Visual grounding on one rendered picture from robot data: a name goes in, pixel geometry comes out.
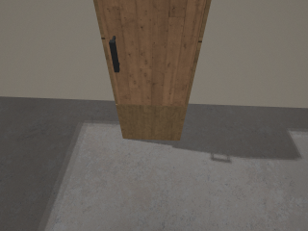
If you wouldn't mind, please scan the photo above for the cupboard door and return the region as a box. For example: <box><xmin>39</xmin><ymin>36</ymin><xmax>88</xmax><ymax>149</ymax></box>
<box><xmin>97</xmin><ymin>0</ymin><xmax>207</xmax><ymax>107</ymax></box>

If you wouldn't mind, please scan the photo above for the handle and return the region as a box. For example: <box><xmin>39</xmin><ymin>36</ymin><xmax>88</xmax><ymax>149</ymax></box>
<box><xmin>109</xmin><ymin>36</ymin><xmax>120</xmax><ymax>73</ymax></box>

